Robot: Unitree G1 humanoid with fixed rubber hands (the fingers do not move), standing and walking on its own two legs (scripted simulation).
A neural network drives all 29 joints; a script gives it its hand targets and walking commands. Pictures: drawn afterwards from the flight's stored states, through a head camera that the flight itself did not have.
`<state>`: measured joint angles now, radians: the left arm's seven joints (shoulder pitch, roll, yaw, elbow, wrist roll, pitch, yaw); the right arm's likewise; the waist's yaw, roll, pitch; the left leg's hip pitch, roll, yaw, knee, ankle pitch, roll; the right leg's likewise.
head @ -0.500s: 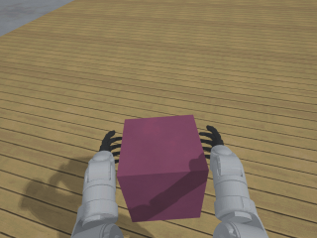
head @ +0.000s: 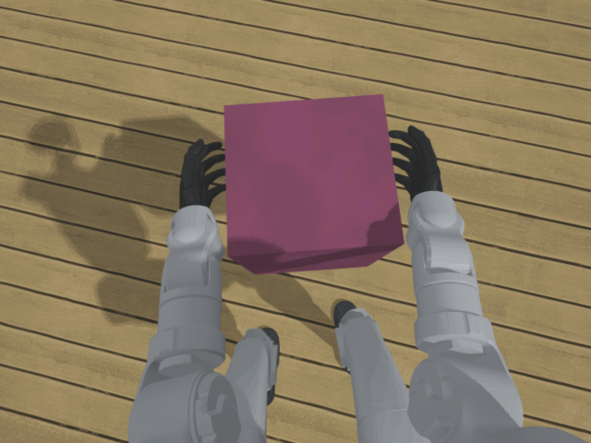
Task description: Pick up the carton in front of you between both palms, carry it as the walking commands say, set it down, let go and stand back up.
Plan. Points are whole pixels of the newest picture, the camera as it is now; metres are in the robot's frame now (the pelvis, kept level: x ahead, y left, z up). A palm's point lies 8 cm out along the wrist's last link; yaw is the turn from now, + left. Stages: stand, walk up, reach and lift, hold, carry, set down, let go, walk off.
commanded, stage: set down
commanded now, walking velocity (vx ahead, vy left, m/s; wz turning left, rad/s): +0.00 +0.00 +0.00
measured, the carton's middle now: (308, 199) +0.42 -0.03 -0.18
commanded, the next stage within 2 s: none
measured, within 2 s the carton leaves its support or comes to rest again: neither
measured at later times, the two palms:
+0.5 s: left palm (237, 190) +0.46 +0.09 -0.22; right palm (410, 179) +0.44 -0.21 -0.22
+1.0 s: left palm (262, 188) +0.50 +0.06 -0.37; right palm (401, 182) +0.48 -0.24 -0.37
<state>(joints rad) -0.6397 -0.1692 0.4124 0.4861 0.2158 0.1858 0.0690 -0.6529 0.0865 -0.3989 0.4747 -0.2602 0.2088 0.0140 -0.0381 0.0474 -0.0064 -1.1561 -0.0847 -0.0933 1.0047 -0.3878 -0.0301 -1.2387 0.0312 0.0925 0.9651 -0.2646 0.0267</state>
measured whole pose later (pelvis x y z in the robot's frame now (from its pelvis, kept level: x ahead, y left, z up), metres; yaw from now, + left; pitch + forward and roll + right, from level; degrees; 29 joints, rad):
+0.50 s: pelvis -0.02 -0.01 -0.12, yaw +3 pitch +46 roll +4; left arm -0.93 -0.11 0.46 0.61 0.19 0.25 0.13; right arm -0.96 -0.04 -0.44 0.63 -0.25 0.28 0.02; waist -0.06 0.06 -0.14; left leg -1.76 -0.13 -0.07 1.51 -0.55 -0.06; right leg -1.87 0.06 0.12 1.49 -0.41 0.04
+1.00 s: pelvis -0.04 -0.01 -0.23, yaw +5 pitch +46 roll +6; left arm -1.30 0.01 0.45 0.77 0.14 0.27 0.18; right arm -1.32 -0.20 -0.42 0.77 -0.22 0.32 0.00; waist -0.11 0.09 0.11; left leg -2.07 -0.19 -0.05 1.88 -0.62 -0.10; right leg -2.19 0.09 0.13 1.86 -0.46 0.06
